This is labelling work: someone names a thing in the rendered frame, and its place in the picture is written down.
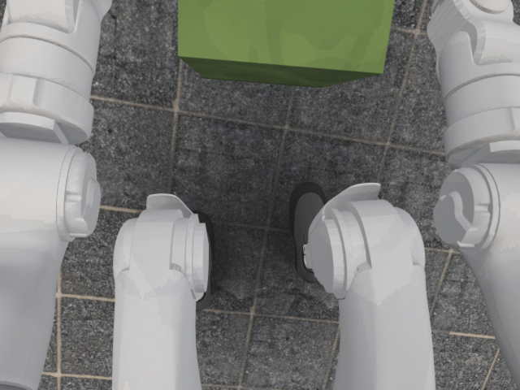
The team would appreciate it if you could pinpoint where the robot right upper arm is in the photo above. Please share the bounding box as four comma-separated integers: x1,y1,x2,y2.
433,163,520,390

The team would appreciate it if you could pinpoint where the carton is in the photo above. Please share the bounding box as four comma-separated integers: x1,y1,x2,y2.
178,0,395,88

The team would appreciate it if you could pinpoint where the left robot thigh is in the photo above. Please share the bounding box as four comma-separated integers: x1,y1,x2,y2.
112,210,209,390

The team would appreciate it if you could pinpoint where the right robot forearm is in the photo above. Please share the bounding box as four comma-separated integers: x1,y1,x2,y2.
427,0,520,168

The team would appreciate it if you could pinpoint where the left robot forearm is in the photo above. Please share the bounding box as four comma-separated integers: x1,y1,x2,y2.
0,0,112,145

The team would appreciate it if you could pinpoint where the right robot foot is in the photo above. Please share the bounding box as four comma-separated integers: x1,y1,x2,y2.
289,182,327,283

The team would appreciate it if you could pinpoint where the robot left upper arm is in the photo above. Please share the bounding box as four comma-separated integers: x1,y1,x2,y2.
0,136,101,390

